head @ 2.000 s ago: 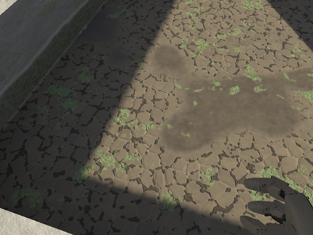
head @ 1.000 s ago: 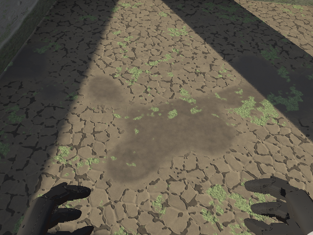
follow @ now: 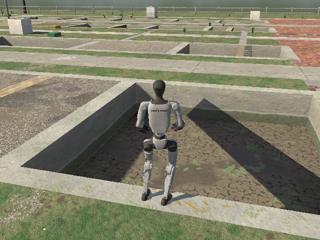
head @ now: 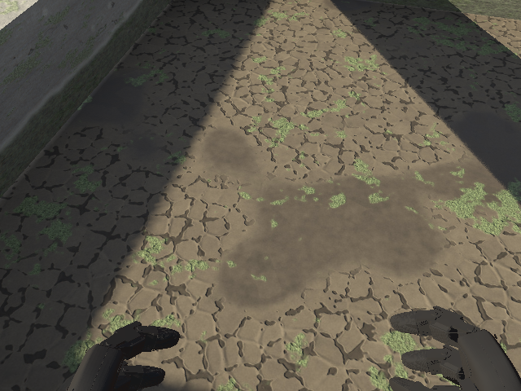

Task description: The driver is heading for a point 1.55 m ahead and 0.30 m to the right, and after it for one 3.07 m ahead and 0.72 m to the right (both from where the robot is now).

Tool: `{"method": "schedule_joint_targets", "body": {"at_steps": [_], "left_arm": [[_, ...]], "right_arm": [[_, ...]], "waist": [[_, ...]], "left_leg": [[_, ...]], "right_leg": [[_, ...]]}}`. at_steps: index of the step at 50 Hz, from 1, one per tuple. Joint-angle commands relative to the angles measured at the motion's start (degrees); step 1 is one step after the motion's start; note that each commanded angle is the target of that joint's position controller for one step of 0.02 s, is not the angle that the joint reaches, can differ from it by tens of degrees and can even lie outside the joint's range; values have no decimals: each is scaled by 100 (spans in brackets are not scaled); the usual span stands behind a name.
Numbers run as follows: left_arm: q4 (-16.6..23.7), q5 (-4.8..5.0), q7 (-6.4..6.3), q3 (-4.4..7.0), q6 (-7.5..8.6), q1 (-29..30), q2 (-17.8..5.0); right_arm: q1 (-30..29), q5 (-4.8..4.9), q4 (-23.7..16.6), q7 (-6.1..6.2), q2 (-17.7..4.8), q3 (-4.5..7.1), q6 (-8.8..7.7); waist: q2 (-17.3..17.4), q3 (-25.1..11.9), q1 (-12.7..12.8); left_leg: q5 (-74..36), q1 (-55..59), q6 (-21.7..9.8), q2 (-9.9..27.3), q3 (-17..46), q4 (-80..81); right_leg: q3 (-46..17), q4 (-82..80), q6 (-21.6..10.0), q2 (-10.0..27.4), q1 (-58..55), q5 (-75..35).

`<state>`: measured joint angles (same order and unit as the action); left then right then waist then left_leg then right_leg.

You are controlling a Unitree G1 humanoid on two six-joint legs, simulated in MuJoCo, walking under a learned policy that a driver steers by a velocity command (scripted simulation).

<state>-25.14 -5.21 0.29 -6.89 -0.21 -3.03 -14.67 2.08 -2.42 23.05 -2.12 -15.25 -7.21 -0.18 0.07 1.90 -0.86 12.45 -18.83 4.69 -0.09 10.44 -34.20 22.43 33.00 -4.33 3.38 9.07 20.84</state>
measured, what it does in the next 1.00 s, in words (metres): stands, turning right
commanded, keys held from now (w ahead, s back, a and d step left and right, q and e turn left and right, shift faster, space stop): w+shift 0.12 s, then w+e+shift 0.52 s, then w+shift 0.22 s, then w+q+shift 0.14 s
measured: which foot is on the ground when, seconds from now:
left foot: down 0.00-1.00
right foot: down 0.00-1.00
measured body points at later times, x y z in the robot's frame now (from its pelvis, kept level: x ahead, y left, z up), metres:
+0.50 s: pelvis +0.00 +0.02 +0.00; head -0.01 +0.01 +0.45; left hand +0.28 +0.18 -0.02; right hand +0.24 -0.21 +0.02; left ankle +0.07 +0.15 -0.73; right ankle -0.01 -0.05 -0.73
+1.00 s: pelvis +0.01 +0.04 +0.01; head +0.00 +0.03 +0.46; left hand +0.32 +0.09 +0.01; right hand +0.18 -0.23 -0.01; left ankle +0.07 +0.16 -0.73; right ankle -0.01 -0.05 -0.73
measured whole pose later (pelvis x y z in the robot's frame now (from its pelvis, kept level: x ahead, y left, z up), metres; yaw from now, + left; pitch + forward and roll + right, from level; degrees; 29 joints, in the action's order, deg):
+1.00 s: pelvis +0.01 +0.04 +0.01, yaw -22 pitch +0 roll +2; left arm -23.9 -5.2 5.1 -9.5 0.1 0.6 -13.5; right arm 2.7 -4.5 22.9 -0.8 -15.5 -9.1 -0.8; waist -0.4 -1.4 0.7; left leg 12.8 -12.5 1.4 5.4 -14.8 -26.4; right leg -1.1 32.1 -1.9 -0.4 16.4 15.6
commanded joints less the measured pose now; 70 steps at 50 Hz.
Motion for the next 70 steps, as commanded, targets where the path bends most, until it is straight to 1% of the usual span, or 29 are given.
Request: {"method": "schedule_joint_targets", "body": {"at_steps": [1, 9, 16, 18, 20, 21, 22, 25, 26, 28, 31, 33, 34, 37, 38, 39, 42, 45, 53, 54, 56, 57, 59, 60, 61, 62, 63, 65, 70], "left_arm": [[544, -18, 13, 191, 98, 693, -569], [477, -23, 83, 106, 39, 791, -628], [364, 142, 143, 98, 35, 804, -784], [407, 138, 182, 103, -4, 841, -788], [448, 131, 212, 149, -51, 840, -858], [349, 126, 177, 186, -8, 598, -883], [377, 153, 171, 205, -12, 661, -895], [470, 168, 131, 269, -88, 705, -943], [559, 138, 194, 244, -51, 785, -903], [621, 190, 229, 261, -82, 760, -910], [633, 239, 237, 330, -128, 585, -953], [709, 274, 250, 317, -81, 762, -908], [704, 271, 229, 282, -112, 729, -775], [701, 243, 245, 207, -90, 766, -630], [745, 149, 307, 157, -73, 759, -507], [714, 109, 328, 147, -53, 696, -503], [676, 109, 378, 132, 9, 738, -604], [713, 67, 416, 56, 94, 927, -511], [695, -105, 528, -94, 212, 1003, -431], [637, -19, 489, -64, 211, 1038, -511], [661, 13, 454, -24, 215, 1124, -564], [740, 4, 461, 6, 258, 1299, -642], [716, -31, 439, 41, 249, 1269, -673], [681, -113, 419, 33, 266, 1243, -614], [547, -72, 334, 124, 234, 1153, -759], [603, -65, 308, 136, 193, 1390, -739], [529, -92, 263, 179, 173, 1277, -734], [403, -129, 207, 261, 147, 1079, -723], [205, -129, 137, 395, 84, 910, -644]], "right_arm": [[-882, -7, -689, 40, -498, 169, -122], [-1115, -85, -814, 39, -470, 100, -102], [-1074, -214, -769, -10, -459, 56, -210], [-1089, -247, -772, -1, -441, 33, -243], [-1146, -245, -796, 21, -451, 34, -259], [-1168, -110, -776, 95, -448, 54, -209], [-1200, -52, -811, 132, -463, 65, -193], [-1207, -96, -844, 191, -434, 75, -194], [-1292, -107, -910, 160, -465, 95, -252], [-1159, -139, -900, 146, -478, 113, -283], [-994, -153, -818, 198, -566, 177, -279], [-926, -270, -736, 177, -531, 164, -304], [-849, -270, -639, 198, -627, 188, -310], [-957, -204, -611, 205, -538, 142, -315], [-1121, -204, -682, 158, -576, 109, -288], [-1117, -213, -667, 147, -616, 125, -272], [-916, -242, -654, 147, -608, 112, -253], [-830, -243, -668, 164, -556, 52, -226], [-852, -103, -696, 74, -477, -30, -110], [-671, -83, -590, 112, -465, 15, -139], [-689, -41, -590, 123, -486, 52, -110], [-817, -16, -649, 65, -455, 65, -112], [-696, 30, -649, 72, -590, 158, -29], [-801, 12, -712, 68, -669, 196, -33], [-704, -7, -700, 114, -637, 210, 38], [-661, -117, -744, 97, -515, 177, 39], [-566, -150, -717, 100, -540, 203, 49], [-499, -116, -722, 98, -667, 276, 82], [-500, -36, -792, 81, -645, 342, 169]], "waist": [[43, -727, 67], [39, -820, 38], [-3, -903, -108], [32, -913, -101], [22, -891, -52], [-146, -1155, 74], [-137, -916, 54], [-125, -635, 87], [-8, -686, 104], [4, -584, 89], [128, -789, 114], [130, -1206, 44], [339, -1229, 100], [77, -1063, 196], [60, -699, 366], [60, -798, 395], [-160, -1098, 320], [-258, -1182, 274], [-257, -1138, 458], [-316, -1388, 331], [-324, -1064, 314], [-529, -934, 282], [-475, -612, 246], [-309, -790, 299], [-379, -773, 241], [-228, -494, 74], [-207, -754, 80], [-24, -1105, 118], [222, -1305, 111]], "left_leg": [[-1450, -151, 7, 160, -479, 51], [-1589, 232, 68, 253, -678, 43], [-1589, 569, 55, 469, -974, 105], [-1647, 560, 33, 538, -1040, 149], [-1639, 563, 16, 586, -1094, 165], [-1084, 657, 21, 693, -1061, 285], [-844, 549, 45, 673, -1114, 319], [-741, 536, 46, 668, -1236, 271], [-591, 665, 42, 715, -1189, 259], [-650, 769, 22, 756, -1191, 280], [-773, 1092, -92, 867, -1256, 283], [-693, 1361, -182, 961, -1270, 323], [-639, 1492, -265, 1043, -1278, 503], [-153, 1420, -291, 1162, -1312, 837], [-601, 1148, -304, 1258, -1363, 1046], [-716, 1206, -326, 1271, -1435, 1038], [-776, 1599, -319, 1198, -1570, 938], [-706, 1670, -321, 1186, -1473, 1033], [-161, 1075, -356, 931, -843, 1152], [92, 1254, -358, 878, -812, 970], [192, 966, -336, 752, -704, 805], [326, 680, -230, 711, -702, 694], [290, 284, -144, 572, -720, 594], [165, 162, -188, 583, -707, 534], [40, -19, -244, 555, -755, 458], [-317, -117, -259, 436, -853, 273], [-678, -125, -275, 441, -837, 155], [-1382, -207, -333, 432, -731, 51], [-2161, -319, -514, 318, -479, -19]], "right_leg": [[-994, -1138, 112, 1061, -450, -917], [-1198, -1286, 38, 1108, -202, -1237], [-2022, -1360, -97, 978, 127, -810], [-2249, -1299, -100, 898, 214, -657], [-2440, -1234, -90, 811, 377, -511], [-2614, -1286, -114, 837, 348, 186], [-2765, -1350, -139, 816, 527, 411], [-3102, -1304, -175, 670, 958, 417], [-3240, -1277, -84, 652, 1149, 487], [-3368, -1132, -46, 515, 1394, 252], [-3491, -873, -78, 369, 1566, -78], [-3480, -654, -119, 322, 1523, -534], [-3359, -508, -72, 273, 1560, -667], [-3265, -517, 45, 215, 1496, -661], [-3084, -364, 139, 139, 1492, -972], [-3075, -352, 170, 145, 1378, -1193], [-3225, -497, 114, 187, 1327, -1663], [-3293, -628, 125, 248, 1215, -1774], [-3042, -748, 306, 523, 725, -1813], [-3070, -936, 300, 588, 697, -1331], [-2918, -1073, 324, 628, 877, -882], [-2917, -1192, 366, 732, 859, -680], [-2765, -1265, 327, 785, 812, -419], [-2638, -1211, 347, 791, 595, -430], [-2439, -1132, 274, 772, 350, -761], [-2218, -1012, 282, 776, 379, -1839], [-1992, -793, 270, 765, 96, -2337], [-1634, -478, 237, 755, -327, -2470], [-1202, -197, 210, 756, -486, -1587]]}}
